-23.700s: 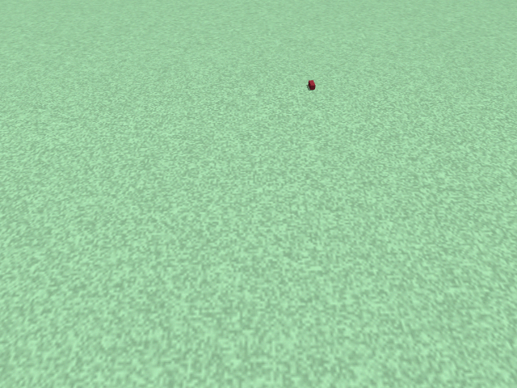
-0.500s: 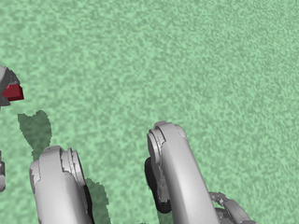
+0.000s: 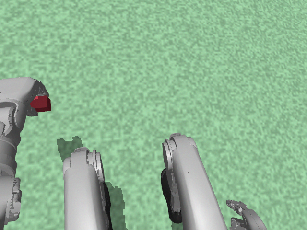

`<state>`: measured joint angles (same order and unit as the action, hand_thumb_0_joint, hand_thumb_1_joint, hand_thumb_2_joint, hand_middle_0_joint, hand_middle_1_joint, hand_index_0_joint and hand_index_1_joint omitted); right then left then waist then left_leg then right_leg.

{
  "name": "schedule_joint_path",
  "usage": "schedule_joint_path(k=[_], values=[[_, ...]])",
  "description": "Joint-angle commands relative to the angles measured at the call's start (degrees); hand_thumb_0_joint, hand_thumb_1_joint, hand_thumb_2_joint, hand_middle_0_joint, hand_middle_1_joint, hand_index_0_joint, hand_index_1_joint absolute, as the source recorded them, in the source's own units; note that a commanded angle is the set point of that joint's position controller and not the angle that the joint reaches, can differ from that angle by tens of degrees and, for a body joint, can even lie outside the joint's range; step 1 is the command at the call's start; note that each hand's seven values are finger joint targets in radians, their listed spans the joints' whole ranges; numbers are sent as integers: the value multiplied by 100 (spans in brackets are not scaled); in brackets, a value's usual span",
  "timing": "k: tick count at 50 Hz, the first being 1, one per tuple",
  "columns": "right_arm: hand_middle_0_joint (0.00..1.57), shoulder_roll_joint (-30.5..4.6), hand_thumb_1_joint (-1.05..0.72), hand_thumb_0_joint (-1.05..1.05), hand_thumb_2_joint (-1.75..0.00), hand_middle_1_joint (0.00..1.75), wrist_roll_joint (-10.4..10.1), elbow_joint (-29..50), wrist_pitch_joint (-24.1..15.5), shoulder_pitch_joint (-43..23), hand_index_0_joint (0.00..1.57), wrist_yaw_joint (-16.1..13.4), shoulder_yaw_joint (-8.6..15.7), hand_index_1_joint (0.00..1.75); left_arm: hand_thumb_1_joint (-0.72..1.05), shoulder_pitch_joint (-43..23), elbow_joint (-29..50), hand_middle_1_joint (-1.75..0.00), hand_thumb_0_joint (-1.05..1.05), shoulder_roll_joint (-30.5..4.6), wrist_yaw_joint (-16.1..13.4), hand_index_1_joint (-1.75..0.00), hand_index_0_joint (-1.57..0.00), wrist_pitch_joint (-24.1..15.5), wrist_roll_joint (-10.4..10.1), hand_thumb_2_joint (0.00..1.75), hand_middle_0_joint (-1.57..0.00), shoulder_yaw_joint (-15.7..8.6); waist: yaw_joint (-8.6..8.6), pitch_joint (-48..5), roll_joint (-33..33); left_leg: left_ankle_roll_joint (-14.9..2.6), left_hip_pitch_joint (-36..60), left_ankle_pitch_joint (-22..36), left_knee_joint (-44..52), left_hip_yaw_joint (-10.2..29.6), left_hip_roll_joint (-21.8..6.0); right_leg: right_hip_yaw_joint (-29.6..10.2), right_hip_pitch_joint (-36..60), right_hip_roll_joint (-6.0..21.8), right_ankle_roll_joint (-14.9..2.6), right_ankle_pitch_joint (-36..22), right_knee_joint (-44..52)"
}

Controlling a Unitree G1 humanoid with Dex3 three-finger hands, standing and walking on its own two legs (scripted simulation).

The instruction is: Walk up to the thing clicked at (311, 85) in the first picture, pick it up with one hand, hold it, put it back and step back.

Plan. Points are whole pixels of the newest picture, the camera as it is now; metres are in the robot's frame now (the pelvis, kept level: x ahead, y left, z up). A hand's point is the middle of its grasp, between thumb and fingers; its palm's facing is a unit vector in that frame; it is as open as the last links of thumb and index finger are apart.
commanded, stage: lift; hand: left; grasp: from above
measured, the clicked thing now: (34, 104) +0.46 +0.28 -0.15
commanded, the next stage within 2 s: hold in 1.22 s
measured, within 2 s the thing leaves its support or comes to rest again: neither
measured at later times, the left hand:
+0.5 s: hand out of the picture +0.37 +0.28 +0.08, palm faces -0.42 -0.08 -0.90, open 6.4 cm
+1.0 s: hand out of the picture +0.36 +0.26 +0.23, palm faces -0.44 -0.08 -0.90, open 6.4 cm
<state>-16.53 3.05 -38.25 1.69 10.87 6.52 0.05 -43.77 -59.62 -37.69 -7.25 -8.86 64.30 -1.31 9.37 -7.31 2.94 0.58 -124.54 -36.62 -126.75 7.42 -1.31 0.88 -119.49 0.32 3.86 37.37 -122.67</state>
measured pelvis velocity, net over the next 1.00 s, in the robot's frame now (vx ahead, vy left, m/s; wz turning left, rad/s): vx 0.05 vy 0.00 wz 0.07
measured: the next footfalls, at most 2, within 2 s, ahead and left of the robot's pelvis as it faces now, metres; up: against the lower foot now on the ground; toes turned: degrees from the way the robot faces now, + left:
none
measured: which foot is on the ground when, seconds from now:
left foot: down 0.00-1.00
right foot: down 0.00-1.00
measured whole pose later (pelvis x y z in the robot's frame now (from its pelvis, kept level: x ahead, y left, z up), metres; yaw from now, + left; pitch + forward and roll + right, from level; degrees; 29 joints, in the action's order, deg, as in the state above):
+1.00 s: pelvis +0.05 +0.00 +0.30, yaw +4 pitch +14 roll -2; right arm -14.0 -2.1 -41.8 0.2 13.4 -3.4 2.4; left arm -19.4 -45.8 -24.2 -6.5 -1.7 59.0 8.7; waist 3.3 -7.0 2.4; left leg 0.7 -51.4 -25.7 -63.0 0.4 -3.4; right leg -0.5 -49.6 1.2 2.6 25.1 -60.5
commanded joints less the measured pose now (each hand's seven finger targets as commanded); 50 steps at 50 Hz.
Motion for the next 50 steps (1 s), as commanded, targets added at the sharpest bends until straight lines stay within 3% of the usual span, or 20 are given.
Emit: schedule_joint_path(k=[1,4,5,6,14,17,18,22,24,28,29,32,35,36,39,40,44,45,46,50], values=[[20,-1197,-91,0,-90,30,-91,353,-49,914,20,-152,480,30,91,-1622,1425,-18,0,-1340,-99,-15,-126,71,-216,20,-123,-207,-10,-3870,1084,-236,3312,272,2040,-392,111,563,2069,-201,-557,-765,1680],[20,-1138,-90,0,-90,30,-141,440,-42,796,20,-229,496,30,92,-1420,1779,-20,0,-1256,-45,-16,-126,140,-374,17,-122,-179,-93,-3768,943,-256,3421,54,2337,-404,115,512,2274,-212,-543,-564,1998],[20,-1159,-90,0,-90,30,-175,453,-37,769,20,-265,523,30,92,-1385,1970,-17,0,-1397,-37,-14,-127,169,-405,17,-123,-283,-166,-3845,976,-246,3619,2,2474,-368,110,494,2364,-189,-540,-507,2088],[20,-1132,-90,0,-90,30,-192,483,-31,721,20,-291,527,30,93,-1264,2064,-17,0,-1222,-12,-14,-128,203,-419,18,-124,-160,-157,-3840,1045,-233,3735,38,2589,-371,94,490,2478,-198,-537,-580,2153],[20,-973,-90,0,-90,30,-321,558,34,497,20,-522,572,30,94,-562,2885,-16,0,-958,105,-13,-127,530,-579,15,-124,-107,-260,-3870,826,-194,4871,449,3497,-331,59,406,3412,-152,-494,-928,2975],[20,-955,-90,0,-90,30,-372,574,52,359,20,-620,563,30,92,-170,3091,-11,0,-919,162,-9,-127,647,-667,13,-124,-144,-371,-3602,871,-156,5304,229,4115,-210,22,402,3743,-145,-473,-796,3298],[20,-934,-89,0,-90,30,-377,581,55,321,20,-650,555,30,93,-125,3184,-11,0,-779,204,-9,-128,679,-681,14,-125,-28,-359,-3519,942,-134,5494,212,4296,-172,-7,402,3810,-151,-470,-802,3388],[20,-829,-90,0,-90,30,-437,566,23,194,20,-785,487,30,92,221,3442,-10,0,-664,290,-8,-127,772,-789,12,-125,45,-364,-3183,680,-151,5910,77,4817,-256,-8,320,4460,-175,-456,-707,4048],[20,-752,-90,0,-90,30,-458,543,-12,180,20,-853,467,30,90,429,3505,-10,0,-668,316,-8,-126,763,-807,14,-124,15,-393,-3039,559,-167,6089,277,4967,-398,22,240,4870,-177,-459,-771,4424],[20,-640,-90,0,-90,30,-487,480,-114,177,20,-967,420,30,91,640,3370,-10,0,-425,361,-9,-127,722,-864,16,-126,193,-345,-2481,307,-169,6463,472,5423,-490,24,125,5481,-175,-454,-853,5084],[20,-659,-90,0,-90,30,-491,468,-150,173,20,-994,429,30,91,611,3384,-11,0,-483,343,-9,-127,695,-850,17,-126,128,-402,-2479,277,-164,6621,419,5604,-444,6,123,5610,-177,-457,-814,5189],[20,-599,-90,0,-90,30,-498,432,-239,180,20,-1037,419,30,91,752,3144,-11,0,-206,295,-10,-127,647,-822,17,-126,300,-416,-2218,254,-139,6994,522,5995,-426,1,81,5943,-178,-456,-882,5579],[20,-585,-90,0,-90,30,-526,404,-293,207,20,-1050,421,30,89,921,2909,-12,0,-147,221,-10,-125,632,-753,14,-123,339,-493,-1980,125,-124,7274,674,6338,-502,45,12,6375,-189,-477,-923,6031],[20,-595,-90,0,-90,30,-513,379,-311,220,20,-1054,448,30,88,849,2965,-13,0,-235,179,-11,-125,614,-741,16,-123,236,-538,-2070,187,-112,7415,733,6436,-499,31,-8,6526,-192,-471,-971,6134],[20,-555,-90,0,-90,30,-520,327,-351,260,20,-1053,442,30,91,839,2764,-12,0,-6,85,-10,-127,622,-656,16,-125,424,-517,-1985,149,-92,7829,1055,6729,-537,49,-25,6865,-200,-471,-1249,6448],[20,-591,-90,0,-90,30,-517,310,-357,296,20,-1061,465,30,89,729,2785,-13,0,-102,52,-11,-125,620,-643,15,-123,344,-544,-2071,163,-94,8000,1183,6799,-583,57,-35,7030,-212,-465,-1367,6546],[20,-559,-90,0,-90,30,-502,216,-386,377,20,-1062,474,30,88,610,2615,-16,0,45,-117,-15,-124,653,-587,20,-122,466,-554,-2014,174,-75,8518,1704,7168,-636,87,-19,7531,-221,-445,-1836,6932],[20,-597,-90,0,-90,30,-501,202,-380,402,20,-1053,487,30,86,741,2402,-14,0,-17,-153,-14,-123,683,-575,22,-122,375,-584,-1930,102,-72,8628,1785,7266,-649,91,-13,7640,-213,-439,-1911,7015],[20,-566,-90,0,-90,30,-500,168,-366,418,20,-1047,482,30,87,739,2415,-15,0,76,-178,-14,-124,703,-538,22,-123,486,-592,-1849,64,-76,8673,1963,7328,-664,110,-32,7763,-215,-433,-2076,7117],[20,-580,-90,0,-90,30,-493,189,-344,425,20,-1000,494,30,86,759,2206,-14,0,164,-213,-14,-124,807,-604,25,-123,536,-608,-1670,-2,-73,9035,2026,7729,-683,127,-44,8123,-195,-407,-2128,7531]])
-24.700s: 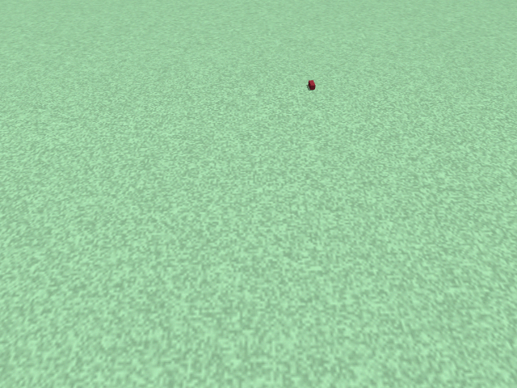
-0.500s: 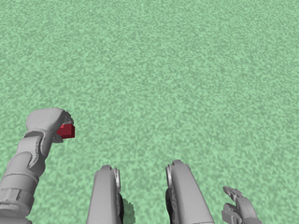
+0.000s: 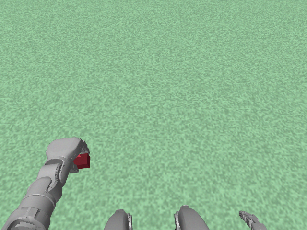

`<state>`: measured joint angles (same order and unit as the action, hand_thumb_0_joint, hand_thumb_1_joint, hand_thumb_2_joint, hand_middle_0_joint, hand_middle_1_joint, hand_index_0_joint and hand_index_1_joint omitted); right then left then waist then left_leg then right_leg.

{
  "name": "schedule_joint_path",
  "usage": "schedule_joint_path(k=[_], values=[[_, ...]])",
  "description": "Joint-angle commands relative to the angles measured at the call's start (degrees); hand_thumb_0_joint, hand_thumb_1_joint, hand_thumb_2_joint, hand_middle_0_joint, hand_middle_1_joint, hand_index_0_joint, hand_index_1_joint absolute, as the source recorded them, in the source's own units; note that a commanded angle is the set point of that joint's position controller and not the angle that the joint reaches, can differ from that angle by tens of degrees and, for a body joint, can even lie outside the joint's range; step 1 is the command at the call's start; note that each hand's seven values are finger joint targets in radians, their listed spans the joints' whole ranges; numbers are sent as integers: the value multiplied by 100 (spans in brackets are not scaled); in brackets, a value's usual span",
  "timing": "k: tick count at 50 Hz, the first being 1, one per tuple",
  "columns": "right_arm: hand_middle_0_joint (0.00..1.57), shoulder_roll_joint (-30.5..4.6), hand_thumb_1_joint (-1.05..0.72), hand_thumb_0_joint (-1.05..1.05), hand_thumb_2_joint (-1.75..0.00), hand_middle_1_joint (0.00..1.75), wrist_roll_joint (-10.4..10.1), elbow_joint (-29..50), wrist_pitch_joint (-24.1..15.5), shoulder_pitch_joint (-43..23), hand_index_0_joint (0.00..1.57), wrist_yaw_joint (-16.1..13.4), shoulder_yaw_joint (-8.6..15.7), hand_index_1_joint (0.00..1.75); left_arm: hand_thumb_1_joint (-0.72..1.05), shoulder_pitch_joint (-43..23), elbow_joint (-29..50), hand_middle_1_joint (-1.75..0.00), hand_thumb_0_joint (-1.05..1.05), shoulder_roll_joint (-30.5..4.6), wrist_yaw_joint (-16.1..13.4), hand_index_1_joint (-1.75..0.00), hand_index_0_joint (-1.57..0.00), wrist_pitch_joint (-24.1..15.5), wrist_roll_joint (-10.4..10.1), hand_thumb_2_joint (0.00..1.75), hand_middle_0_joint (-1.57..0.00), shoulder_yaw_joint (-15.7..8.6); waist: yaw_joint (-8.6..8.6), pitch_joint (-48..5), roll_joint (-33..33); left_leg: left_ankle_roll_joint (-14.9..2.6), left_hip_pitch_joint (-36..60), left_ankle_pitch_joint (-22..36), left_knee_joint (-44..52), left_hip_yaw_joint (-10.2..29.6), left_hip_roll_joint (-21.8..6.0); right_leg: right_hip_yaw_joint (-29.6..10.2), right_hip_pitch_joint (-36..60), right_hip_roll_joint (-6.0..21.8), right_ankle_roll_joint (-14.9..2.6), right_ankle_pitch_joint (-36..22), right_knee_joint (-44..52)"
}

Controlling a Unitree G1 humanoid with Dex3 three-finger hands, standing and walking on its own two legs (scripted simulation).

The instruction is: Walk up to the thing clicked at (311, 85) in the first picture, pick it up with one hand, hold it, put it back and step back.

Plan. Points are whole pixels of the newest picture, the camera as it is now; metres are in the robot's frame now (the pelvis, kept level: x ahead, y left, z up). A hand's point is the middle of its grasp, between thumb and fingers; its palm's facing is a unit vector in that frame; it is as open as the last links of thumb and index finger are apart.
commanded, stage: lift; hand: left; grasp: from above
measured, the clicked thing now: (76, 161) +0.35 +0.23 -0.11
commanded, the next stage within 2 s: hold in 0.22 s
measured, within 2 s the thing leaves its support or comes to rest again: neither
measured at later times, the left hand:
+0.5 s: hand (64, 150) +0.34 +0.23 -0.01, palm faces -0.45 -0.03 -0.89, open 6.5 cm
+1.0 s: hand (63, 145) +0.34 +0.22 +0.02, palm faces -0.45 -0.03 -0.89, open 6.4 cm
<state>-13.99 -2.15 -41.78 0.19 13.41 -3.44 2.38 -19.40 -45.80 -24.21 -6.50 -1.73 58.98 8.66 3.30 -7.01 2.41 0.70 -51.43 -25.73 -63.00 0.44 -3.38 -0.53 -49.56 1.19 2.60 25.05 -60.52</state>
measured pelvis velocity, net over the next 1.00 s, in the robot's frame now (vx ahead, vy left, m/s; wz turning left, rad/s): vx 0.03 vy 0.00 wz -0.02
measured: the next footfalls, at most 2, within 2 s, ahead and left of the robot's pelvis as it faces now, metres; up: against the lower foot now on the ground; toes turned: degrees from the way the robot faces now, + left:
none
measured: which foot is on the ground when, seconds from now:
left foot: down 0.00-1.00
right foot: down 0.00-1.00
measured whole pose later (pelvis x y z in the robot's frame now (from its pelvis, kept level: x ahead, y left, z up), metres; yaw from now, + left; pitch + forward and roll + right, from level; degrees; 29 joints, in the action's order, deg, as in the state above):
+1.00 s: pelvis +0.03 +0.00 +0.06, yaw -1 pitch +5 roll +0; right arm -14.5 -3.3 -39.4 3.3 12.4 -3.2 3.0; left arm -15.1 -38.7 -23.5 0.8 -1.9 57.9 10.8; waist 0.5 -3.1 2.9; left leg 0.8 -23.8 -17.7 -37.0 -2.6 -2.6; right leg -2.2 -23.7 1.9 2.4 17.4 -36.5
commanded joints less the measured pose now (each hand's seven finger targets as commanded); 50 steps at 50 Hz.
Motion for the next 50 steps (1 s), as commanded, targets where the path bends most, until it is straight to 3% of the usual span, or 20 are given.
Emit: schedule_joint_path(k=[1,5,7,9,18,21,26,27,33,34,35,41,46,50], values=[[20,-853,-90,0,-90,30,14,558,-187,155,20,6,263,30,85,-1579,785,-12,0,-1199,-276,-13,-124,108,-61,25,-124,-463,-49,-1647,3,-76,1831,992,1460,2,335,114,1246,-280,-282,-932,1378],[20,-813,-90,0,-90,30,8,573,-160,161,20,3,268,30,82,-1651,872,-9,0,-1079,-198,-10,-122,92,-95,22,-122,-326,-20,-1556,-10,-80,2157,1258,1729,-9,342,71,1550,-271,-271,-1192,1679],[20,-832,-90,0,-90,30,19,581,-151,161,20,13,288,30,80,-1566,886,-10,0,-1141,-201,-11,-120,99,-87,22,-120,-418,-99,-1568,49,-57,2346,1404,1874,-24,347,70,1691,-265,-281,-1297,1782],[20,-831,-90,0,-90,30,22,604,-145,149,20,14,295,30,78,-1780,974,-10,0,-1076,-189,-10,-118,93,-91,22,-118,-346,-12,-1540,60,-44,2534,1496,1997,-23,331,79,1770,-285,-279,-1371,1893],[20,-852,-90,0,-90,30,12,622,-114,76,20,26,322,30,78,-1704,1060,-13,0,-1087,-36,-11,-118,41,-106,20,-116,-348,-52,-1328,13,-41,2965,1670,2456,-100,344,87,2172,-291,-279,-1504,2319],[20,-857,-90,0,-90,30,-3,665,-95,-10,20,21,326,30,79,-1625,1086,-12,0,-1163,60,-11,-118,-11,-26,21,-117,-358,-147,-1265,-16,-43,3006,1669,2584,-97,354,84,2286,-305,-289,-1467,2422],[20,-850,-89,0,-90,30,-33,761,-69,-118,20,23,302,30,84,-1777,1350,-13,0,-1091,191,-12,-122,-38,-121,24,-121,-293,-111,-1201,-36,-62,3210,1667,2735,-152,364,47,2444,-304,-277,-1497,2605],[20,-865,-89,0,-90,30,-38,755,-70,-120,20,27,308,30,83,-1553,1253,-12,0,-1108,207,-11,-122,-32,-98,23,-121,-325,-158,-1174,-120,-63,3238,1739,2764,-162,373,61,2551,-299,-279,-1553,2615],[20,-862,-89,0,-90,30,-52,781,-20,-186,20,19,311,30,82,-1522,1434,-12,0,-1157,299,-11,-121,-27,-90,20,-119,-354,-226,-1223,-56,-59,3434,2174,2832,-201,374,57,2765,-308,-280,-1934,2671],[20,-867,-89,0,-90,30,-45,792,-19,-157,20,20,310,30,82,-1566,1492,-12,0,-1063,323,-10,-120,-25,-114,20,-119,-300,-131,-1257,-81,-67,3471,2206,2817,-211,370,51,2746,-303,-269,-1974,2687],[20,-879,-89,0,-90,30,-58,802,-13,-182,20,18,317,30,83,-1668,1633,-10,0,-1141,335,-9,-121,-42,-138,19,-119,-339,-192,-1243,-8,-52,3536,2237,2867,-200,358,73,2782,-313,-277,-1970,2683],[20,-851,-89,0,-90,30,-79,909,27,-288,20,14,299,30,83,-1496,1668,-10,0,-1129,433,-9,-121,-48,-112,17,-119,-351,-261,-1113,-88,-75,3518,2172,2982,-226,383,50,2931,-305,-270,-1922,2791],[20,-850,-89,0,-90,30,-88,959,61,-335,20,-3,288,30,85,-1411,1788,-9,0,-1070,501,-7,-122,-18,-140,16,-120,-315,-220,-1055,-122,-82,3659,2234,3072,-240,363,51,2937,-312,-266,-1965,2855],[20,-823,-89,0,-90,30,-98,1020,67,-448,20,-12,269,30,84,-1383,1860,-10,0,-1137,534,-8,-122,-21,-166,16,-120,-366,-307,-953,-136,-97,3627,2024,3167,-259,395,33,3002,-292,-255,-1779,2986]])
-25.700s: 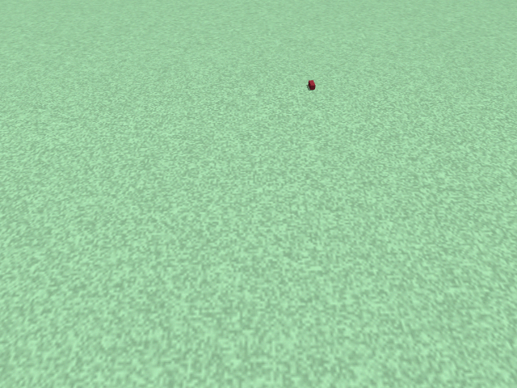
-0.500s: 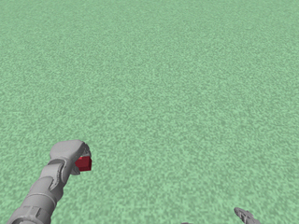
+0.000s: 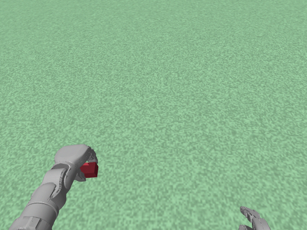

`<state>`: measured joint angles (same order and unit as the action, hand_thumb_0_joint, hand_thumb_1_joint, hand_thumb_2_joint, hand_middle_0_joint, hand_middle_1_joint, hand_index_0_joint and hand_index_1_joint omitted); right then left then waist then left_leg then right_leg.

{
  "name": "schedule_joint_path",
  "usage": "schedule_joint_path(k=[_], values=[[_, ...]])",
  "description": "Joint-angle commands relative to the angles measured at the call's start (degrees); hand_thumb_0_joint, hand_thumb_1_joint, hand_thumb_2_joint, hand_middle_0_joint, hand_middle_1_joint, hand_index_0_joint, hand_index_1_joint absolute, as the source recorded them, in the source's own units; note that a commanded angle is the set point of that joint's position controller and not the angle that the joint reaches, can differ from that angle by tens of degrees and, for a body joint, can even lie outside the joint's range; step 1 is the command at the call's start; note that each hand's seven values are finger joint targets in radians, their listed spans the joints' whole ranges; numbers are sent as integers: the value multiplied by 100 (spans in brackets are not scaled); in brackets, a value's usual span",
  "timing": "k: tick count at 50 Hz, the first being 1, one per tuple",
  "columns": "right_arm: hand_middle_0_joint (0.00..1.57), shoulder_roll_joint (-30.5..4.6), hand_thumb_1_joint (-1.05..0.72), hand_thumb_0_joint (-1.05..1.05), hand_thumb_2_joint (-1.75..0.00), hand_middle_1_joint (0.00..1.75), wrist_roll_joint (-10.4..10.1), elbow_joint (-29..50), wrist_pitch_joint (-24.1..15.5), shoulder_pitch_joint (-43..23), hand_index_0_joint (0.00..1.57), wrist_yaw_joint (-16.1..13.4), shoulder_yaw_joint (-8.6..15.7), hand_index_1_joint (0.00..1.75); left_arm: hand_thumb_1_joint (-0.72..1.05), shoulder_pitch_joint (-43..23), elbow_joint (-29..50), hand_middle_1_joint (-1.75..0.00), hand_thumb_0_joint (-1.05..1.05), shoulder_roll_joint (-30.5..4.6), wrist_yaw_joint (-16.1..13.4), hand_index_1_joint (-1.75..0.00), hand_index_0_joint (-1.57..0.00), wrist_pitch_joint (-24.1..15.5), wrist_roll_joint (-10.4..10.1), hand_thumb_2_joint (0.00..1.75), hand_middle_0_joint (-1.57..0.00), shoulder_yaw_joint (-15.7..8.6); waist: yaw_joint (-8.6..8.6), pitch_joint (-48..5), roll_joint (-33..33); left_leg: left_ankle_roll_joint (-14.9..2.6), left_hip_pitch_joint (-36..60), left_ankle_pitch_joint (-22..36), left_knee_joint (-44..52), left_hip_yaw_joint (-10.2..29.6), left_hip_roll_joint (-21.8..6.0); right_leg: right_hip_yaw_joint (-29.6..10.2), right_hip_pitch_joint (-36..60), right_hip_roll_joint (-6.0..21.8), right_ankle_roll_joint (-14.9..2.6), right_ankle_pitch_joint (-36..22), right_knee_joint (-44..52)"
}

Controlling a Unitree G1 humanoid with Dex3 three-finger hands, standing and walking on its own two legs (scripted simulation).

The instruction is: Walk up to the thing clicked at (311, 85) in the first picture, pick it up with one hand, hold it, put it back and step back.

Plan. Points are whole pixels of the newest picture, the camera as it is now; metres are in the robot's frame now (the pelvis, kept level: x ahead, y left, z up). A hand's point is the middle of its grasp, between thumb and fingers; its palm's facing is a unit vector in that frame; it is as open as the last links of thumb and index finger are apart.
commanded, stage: hold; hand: left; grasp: from above
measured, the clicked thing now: (84, 170) +0.32 +0.22 -0.08
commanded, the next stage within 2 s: crouch in 1.22 s
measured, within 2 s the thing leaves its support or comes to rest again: neither
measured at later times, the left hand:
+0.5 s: hand (79, 172) +0.29 +0.22 -0.02, palm faces -0.44 -0.04 -0.90, open 6.4 cm
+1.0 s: hand (76, 172) +0.29 +0.22 -0.02, palm faces -0.45 -0.04 -0.89, open 6.4 cm
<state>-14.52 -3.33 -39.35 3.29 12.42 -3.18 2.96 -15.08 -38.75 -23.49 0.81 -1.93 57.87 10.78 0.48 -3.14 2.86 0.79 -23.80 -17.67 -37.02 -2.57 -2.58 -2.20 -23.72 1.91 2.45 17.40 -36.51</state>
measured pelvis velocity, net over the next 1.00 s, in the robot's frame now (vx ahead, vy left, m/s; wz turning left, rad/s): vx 0.00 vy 0.00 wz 0.00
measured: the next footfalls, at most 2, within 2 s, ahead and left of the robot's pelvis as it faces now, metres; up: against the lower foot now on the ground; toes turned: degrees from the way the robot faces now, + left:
none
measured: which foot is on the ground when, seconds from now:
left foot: down 0.00-1.00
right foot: down 0.00-1.00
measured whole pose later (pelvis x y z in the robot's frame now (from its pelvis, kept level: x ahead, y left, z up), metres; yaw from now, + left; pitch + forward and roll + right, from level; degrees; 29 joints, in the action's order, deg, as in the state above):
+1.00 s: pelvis +0.00 +0.00 +0.01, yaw +0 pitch +1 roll +0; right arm -14.0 -4.3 -38.0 5.3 10.2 -4.3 1.9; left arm -12.7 -33.6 -23.7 3.8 -1.7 57.3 11.7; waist -0.9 -0.7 2.9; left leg 0.9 -16.0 -13.8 -28.9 -3.1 -2.2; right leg -2.4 -16.6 2.2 2.3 14.0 -29.6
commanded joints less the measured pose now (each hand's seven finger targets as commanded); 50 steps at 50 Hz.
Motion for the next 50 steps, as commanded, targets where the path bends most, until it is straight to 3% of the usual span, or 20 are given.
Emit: schedule_joint_path(k=[1,7,9,12,13,16,24,27,29,31,38,40,44,47,50], values=[[20,-769,-89,0,-90,30,19,790,-240,-332,20,-41,207,30,84,-1762,1140,-9,0,-1166,-183,-8,-122,11,-38,16,-120,-557,20,-1353,-274,-135,896,1225,552,14,330,175,428,-346,-218,-1071,610],[20,-747,-90,0,-90,30,4,790,-216,-378,20,-57,181,30,84,-1833,1344,-7,0,-1175,-142,-6,-123,-1,-40,16,-121,-540,4,-1421,-245,-146,1051,1385,636,2,326,181,562,-340,-217,-1220,652],[20,-772,-90,0,-90,30,5,784,-196,-392,20,-62,202,30,85,-1806,1334,-8,0,-1311,-150,-6,-123,3,-60,15,-122,-681,-58,-1446,-176,-130,1115,1456,678,-8,315,204,656,-350,-226,-1229,676],[20,-735,-90,0,-90,30,-6,818,-180,-442,20,-67,181,30,85,-1807,1376,-8,0,-1145,-122,-7,-123,14,-46,16,-122,-534,-18,-1359,-228,-149,1129,1372,723,-24,326,180,620,-332,-214,-1193,752],[20,-749,-89,0,-90,30,-8,823,-172,-470,20,-70,179,30,85,-1771,1344,-9,0,-1236,-137,-7,-123,25,-48,15,-121,-621,-64,-1350,-212,-146,1138,1349,759,-20,333,190,657,-330,-216,-1155,777],[20,-750,-90,0,-90,30,-30,887,-155,-528,20,-76,166,30,86,-1733,1420,-7,0,-1174,-81,-6,-124,30,-67,14,-122,-537,-66,-1253,-178,-144,1195,1241,853,-40,323,179,643,-328,-235,-1045,835],[20,-722,-90,0,-90,30,-38,930,-131,-620,20,-96,128,30,84,-1762,1576,-6,0,-1194,9,-4,-123,67,-109,12,-121,-540,-45,-1163,-227,-171,1292,1163,971,-54,331,168,731,-308,-212,-977,1007],[20,-709,-90,0,-90,30,-54,947,-128,-673,20,-105,124,30,85,-1629,1624,-6,0,-1243,33,-4,-123,72,-108,11,-121,-620,-125,-1175,-197,-150,1330,1194,1033,-39,317,186,802,-322,-239,-945,1018],[20,-708,-90,0,-90,30,-47,954,-123,-690,20,-106,121,30,84,-1663,1694,-8,0,-1147,63,-6,-122,68,-120,13,-121,-514,-98,-1168,-209,-143,1381,1215,1071,-28,299,203,825,-339,-248,-963,1022],[20,-714,-90,0,-90,30,-58,961,-119,-697,20,-117,110,30,84,-1717,1682,-7,0,-1253,79,-5,-123,55,-133,13,-121,-595,-103,-1122,-212,-157,1394,1195,1089,-41,313,187,827,-326,-235,-967,1069],[20,-675,-90,0,-90,30,-61,1000,-100,-771,20,-117,76,30,86,-1599,1651,-7,0,-1197,106,-6,-124,48,-117,14,-123,-548,-112,-1002,-288,-173,1391,1067,1165,-51,333,182,856,-299,-228,-835,1183],[20,-678,-90,0,-90,30,-68,996,-89,-753,20,-119,93,30,85,-1534,1742,-7,0,-1266,122,-6,-124,20,-114,16,-123,-617,-175,-1128,-117,-144,1465,1185,1189,-45,323,187,957,-315,-259,-917,1141],[20,-679,-90,0,-90,30,-63,931,-71,-699,20,-139,94,30,85,-1761,1732,-8,0,-1307,77,-7,-123,2,-79,15,-122,-641,-104,-1170,-184,-152,1532,1439,1138,-43,328,194,946,-322,-241,-1181,1119],[20,-673,-90,0,-90,30,-58,937,-73,-690,20,-132,105,30,86,-1689,1677,-10,0,-1114,55,-8,-125,-3,-102,18,-123,-493,-81,-1172,-153,-135,1590,1451,1168,-42,307,212,937,-337,-262,-1187,1115],[20,-685,-90,0,-90,30,-64,937,-64,-678,20,-131,112,30,87,-1574,1692,-10,0,-1177,14,-8,-125,2,-112,17,-123,-563,-133,-1196,-148,-136,1584,1494,1182,-54,314,221,1001,-326,-263,-1221,1131]])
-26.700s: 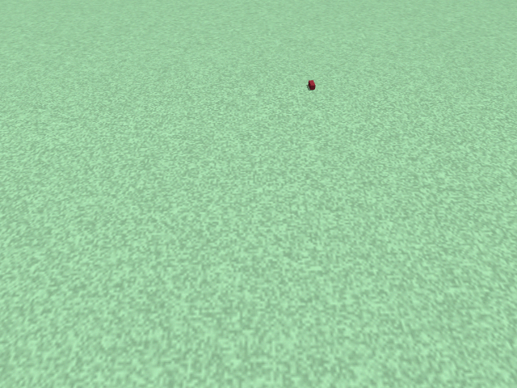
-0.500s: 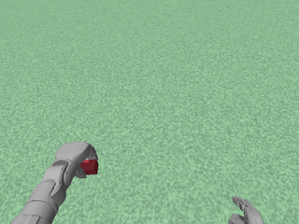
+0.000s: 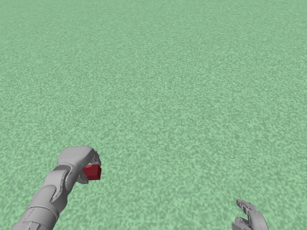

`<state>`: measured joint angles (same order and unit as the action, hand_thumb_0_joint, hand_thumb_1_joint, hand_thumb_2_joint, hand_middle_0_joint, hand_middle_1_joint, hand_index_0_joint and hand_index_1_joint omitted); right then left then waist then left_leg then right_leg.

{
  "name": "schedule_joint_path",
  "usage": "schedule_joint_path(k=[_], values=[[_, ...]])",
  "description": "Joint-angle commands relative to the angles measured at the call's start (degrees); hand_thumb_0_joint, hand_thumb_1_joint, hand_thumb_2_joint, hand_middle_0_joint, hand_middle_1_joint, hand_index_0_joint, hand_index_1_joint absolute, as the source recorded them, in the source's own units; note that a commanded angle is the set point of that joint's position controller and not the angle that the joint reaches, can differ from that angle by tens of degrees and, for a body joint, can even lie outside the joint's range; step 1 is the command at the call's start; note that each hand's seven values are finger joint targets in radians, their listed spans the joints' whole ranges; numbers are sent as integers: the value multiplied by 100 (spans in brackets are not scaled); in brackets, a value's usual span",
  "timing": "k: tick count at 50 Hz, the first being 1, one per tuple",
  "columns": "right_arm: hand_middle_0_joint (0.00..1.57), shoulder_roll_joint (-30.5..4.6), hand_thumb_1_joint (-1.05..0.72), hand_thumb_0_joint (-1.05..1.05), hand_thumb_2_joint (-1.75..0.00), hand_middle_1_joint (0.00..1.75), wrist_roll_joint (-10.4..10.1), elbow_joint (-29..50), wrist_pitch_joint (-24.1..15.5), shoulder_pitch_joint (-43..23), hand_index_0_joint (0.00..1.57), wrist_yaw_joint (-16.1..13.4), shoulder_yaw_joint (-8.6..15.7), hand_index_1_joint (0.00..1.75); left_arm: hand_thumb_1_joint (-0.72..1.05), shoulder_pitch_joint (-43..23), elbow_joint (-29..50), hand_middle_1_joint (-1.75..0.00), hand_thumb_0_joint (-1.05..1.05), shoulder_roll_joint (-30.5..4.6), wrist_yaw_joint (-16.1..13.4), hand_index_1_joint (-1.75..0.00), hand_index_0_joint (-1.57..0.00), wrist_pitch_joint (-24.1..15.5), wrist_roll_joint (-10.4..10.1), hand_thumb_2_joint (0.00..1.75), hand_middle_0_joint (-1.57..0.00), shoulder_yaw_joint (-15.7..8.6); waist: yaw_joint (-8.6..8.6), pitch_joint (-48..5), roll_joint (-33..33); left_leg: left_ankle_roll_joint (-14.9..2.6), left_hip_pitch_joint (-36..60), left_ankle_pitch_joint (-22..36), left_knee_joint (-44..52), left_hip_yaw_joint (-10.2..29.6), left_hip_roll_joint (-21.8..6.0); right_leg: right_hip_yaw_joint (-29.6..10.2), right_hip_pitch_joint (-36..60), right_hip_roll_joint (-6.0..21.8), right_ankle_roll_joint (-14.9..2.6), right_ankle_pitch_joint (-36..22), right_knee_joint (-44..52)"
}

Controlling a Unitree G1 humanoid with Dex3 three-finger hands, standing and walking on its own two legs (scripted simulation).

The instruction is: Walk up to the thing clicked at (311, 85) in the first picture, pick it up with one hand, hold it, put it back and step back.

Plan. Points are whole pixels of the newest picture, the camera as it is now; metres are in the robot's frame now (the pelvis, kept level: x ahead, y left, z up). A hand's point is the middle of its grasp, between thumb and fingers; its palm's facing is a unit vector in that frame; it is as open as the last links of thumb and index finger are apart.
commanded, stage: hold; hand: left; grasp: from above
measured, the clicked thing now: (87, 172) +0.30 +0.22 -0.07
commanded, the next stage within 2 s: crouch in 0.22 s
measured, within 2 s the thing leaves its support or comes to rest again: neither
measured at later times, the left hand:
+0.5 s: hand (83, 174) +0.29 +0.22 -0.05, palm faces -0.46 -0.04 -0.89, open 6.4 cm
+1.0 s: hand (101, 185) +0.34 +0.24 -0.26, palm faces -0.41 +0.06 -0.91, open 6.4 cm
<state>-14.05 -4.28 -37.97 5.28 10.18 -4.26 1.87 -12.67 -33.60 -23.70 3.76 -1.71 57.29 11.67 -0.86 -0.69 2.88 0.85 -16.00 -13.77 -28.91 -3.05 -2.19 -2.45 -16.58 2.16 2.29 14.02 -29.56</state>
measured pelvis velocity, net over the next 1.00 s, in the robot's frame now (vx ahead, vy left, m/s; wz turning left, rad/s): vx -0.04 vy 0.01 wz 0.01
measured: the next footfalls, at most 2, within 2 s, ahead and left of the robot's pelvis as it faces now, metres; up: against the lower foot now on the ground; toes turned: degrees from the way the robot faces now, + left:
none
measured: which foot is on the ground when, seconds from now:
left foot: down 0.00-1.00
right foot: down 0.00-1.00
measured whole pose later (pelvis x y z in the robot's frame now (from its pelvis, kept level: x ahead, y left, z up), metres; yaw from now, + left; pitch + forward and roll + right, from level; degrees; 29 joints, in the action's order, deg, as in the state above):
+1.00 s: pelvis -0.04 +0.01 -0.15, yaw +1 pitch +26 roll -2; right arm -15.1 1.7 -42.2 2.5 13.1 -1.8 5.3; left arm -34.8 -66.8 -23.1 -21.2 -4.2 68.9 6.2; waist 6.3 -10.5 1.9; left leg 0.4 -76.0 -30.7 -80.9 1.2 -2.9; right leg -1.1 -74.1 1.2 3.1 30.4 -78.7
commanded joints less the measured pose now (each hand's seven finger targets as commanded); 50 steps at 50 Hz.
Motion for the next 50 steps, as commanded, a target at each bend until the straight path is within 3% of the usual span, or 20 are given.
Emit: schedule_joint_path(k=[1,7,12,14,16,17,19,23,27,28,33,34,36,38,39,41,44,46,49,50], values=[[20,-723,-90,0,-90,30,31,812,-252,-494,20,-25,218,30,88,-1901,1260,-8,0,-1165,-281,-7,-126,-17,-47,17,-125,-616,-9,-1468,-93,-137,825,1143,375,5,273,249,270,-349,-249,-913,425],[20,-731,-90,0,-90,30,38,774,-225,-433,20,-17,224,30,86,-2113,1046,-12,0,-1153,-330,-10,-124,5,-32,18,-122,-609,43,-1354,-143,-133,793,1032,408,4,252,249,232,-361,-248,-809,468],[20,-745,-90,0,-90,30,22,831,-207,-482,20,0,242,30,87,-1603,907,-12,0,-1080,-284,-10,-126,38,-51,19,-124,-588,-63,-1281,-193,-119,756,1112,449,27,249,274,324,-358,-266,-842,483],[20,-737,-90,0,-90,30,38,832,-189,-469,20,-1,239,30,86,-1758,951,-11,0,-1097,-291,-10,-125,13,-38,21,-124,-602,-12,-1290,-323,-147,709,1085,406,30,270,266,308,-347,-236,-840,497],[20,-731,-92,0,-91,30,36,824,-184,-426,20,-3,245,30,89,-1926,1058,-18,0,-1169,-313,-13,-127,-23,-2,11,-122,-636,8,-1366,-185,-155,774,1114,393,-13,284,236,324,-323,-242,-911,494],[20,-721,-89,0,-90,30,31,836,-178,-437,20,-8,241,30,81,-1919,1110,-15,0,-1226,-328,-11,-119,-41,-16,9,-114,-690,-16,-1438,-136,-149,808,1162,373,-18,289,224,301,-323,-239,-950,482],[20,-736,-89,0,-90,30,40,822,-159,-390,20,-2,246,30,86,-1674,899,-10,0,-1041,-377,-8,-125,-67,-19,13,-123,-606,44,-1333,-320,-151,769,1194,370,-4,260,247,276,-349,-243,-974,442],[20,-756,-89,0,-90,30,71,729,-123,-303,20,7,270,30,91,-1798,571,-8,0,-1075,-628,-7,-129,-206,107,16,-128,-683,122,-1221,-425,-155,606,1024,260,4,290,242,52,-324,-240,-822,389],[20,-753,-89,0,-90,30,166,611,-97,-196,20,57,301,30,93,-1869,-54,-7,0,-863,-1047,-5,-131,-393,315,15,-129,-569,249,-1130,-526,-154,136,864,-142,19,326,236,-445,-276,-223,-741,89],[20,-763,-89,0,-90,30,194,584,-81,-159,20,74,317,30,95,-1891,-264,-7,0,-926,-1173,-6,-132,-417,390,16,-131,-646,236,-1197,-493,-149,-9,823,-301,5,342,233,-547,-263,-222,-718,-42],[20,-828,-90,0,-90,30,337,357,-84,219,20,212,448,30,102,-2595,-1018,-8,0,-738,-1828,-7,-138,-468,764,21,-138,-515,432,-1724,-285,-77,-1050,535,-1513,55,305,247,-1730,-288,-276,-480,-1190],[20,-852,-90,0,-90,30,375,327,-96,281,20,233,473,30,99,-2874,-1140,-9,0,-837,-1964,-9,-137,-484,855,23,-136,-573,462,-1882,-213,-63,-1351,478,-1810,73,295,257,-2050,-302,-284,-428,-1429],[20,-849,-90,0,-90,30,419,336,-126,384,20,277,502,30,101,-2946,-1553,-10,0,-650,-2203,-8,-138,-448,975,17,-136,-500,497,-2117,-220,-65,-1872,326,-2296,74,267,269,-2463,-304,-299,-299,-1899],[20,-924,-90,0,-90,30,449,300,-181,433,20,301,545,30,102,-3176,-1812,-10,0,-714,-2416,-8,-138,-414,1016,17,-136,-571,485,-2448,-194,-85,-2363,279,-2755,143,245,312,-2907,-322,-311,-211,-2392],[20,-949,-90,0,-90,30,466,269,-208,476,20,293,565,30,101,-3375,-1925,-11,0,-785,-2490,-10,-137,-395,1082,18,-135,-587,540,-2564,-92,-90,-2560,164,-2951,155,258,326,-3152,-311,-316,-99,-2571],[20,-968,-90,0,-90,30,503,215,-257,543,20,265,584,30,100,-3624,-1977,-11,0,-1073,-2627,-10,-137,-341,1136,22,-136,-768,476,-2944,131,-92,-2894,-29,-3276,168,248,355,-3511,-319,-349,86,-2929],[20,-977,-89,0,-90,30,586,59,-379,661,20,227,593,30,98,-4022,-2339,-9,0,-951,-2731,-8,-135,-262,1118,22,-134,-719,691,-3248,54,-151,-3697,-274,-3910,231,224,391,-4150,-324,-356,253,-3535],[20,-1018,-89,0,-90,30,618,20,-452,725,20,197,613,30,95,-4065,-2421,-9,0,-1220,-2784,-8,-133,-205,1140,22,-132,-890,650,-3674,116,-179,-4079,-380,-4307,237,226,394,-4416,-316,-369,333,-3921],[20,-1018,-89,0,-90,30,672,0,-533,767,20,184,630,30,91,-4154,-2525,-8,0,-1111,-2769,-7,-130,-156,1077,19,-129,-870,760,-3873,157,-175,-4554,-698,-4662,313,201,449,-4933,-304,-383,605,-4365],[20,-1058,-90,0,-90,30,678,7,-554,779,20,174,645,30,89,-4344,-2410,-8,0,-1354,-2761,-7,-129,-156,1063,19,-128,-994,730,-3977,255,-134,-4572,-896,-4692,387,179,482,-5167,-303,-404,813,-4509]])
